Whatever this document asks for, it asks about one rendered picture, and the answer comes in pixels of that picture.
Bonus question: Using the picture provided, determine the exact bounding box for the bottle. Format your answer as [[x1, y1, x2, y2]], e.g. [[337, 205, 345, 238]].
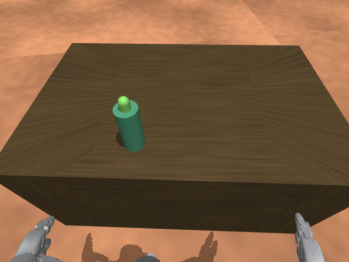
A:
[[112, 96, 145, 152]]

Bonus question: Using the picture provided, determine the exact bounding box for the right robot hand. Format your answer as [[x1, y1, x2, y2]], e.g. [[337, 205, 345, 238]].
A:
[[295, 213, 325, 262]]

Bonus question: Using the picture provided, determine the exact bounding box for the left robot hand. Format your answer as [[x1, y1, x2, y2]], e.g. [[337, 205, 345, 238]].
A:
[[15, 216, 64, 262]]

